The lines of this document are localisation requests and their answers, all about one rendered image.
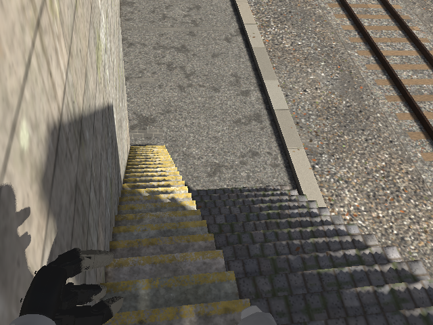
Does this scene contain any robot right shin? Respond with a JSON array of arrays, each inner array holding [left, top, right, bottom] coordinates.
[[241, 305, 277, 325]]

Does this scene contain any robot right thigh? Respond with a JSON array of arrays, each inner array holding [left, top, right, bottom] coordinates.
[[238, 312, 276, 325]]

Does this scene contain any left robot hand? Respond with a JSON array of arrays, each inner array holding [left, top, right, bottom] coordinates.
[[19, 248, 123, 325]]

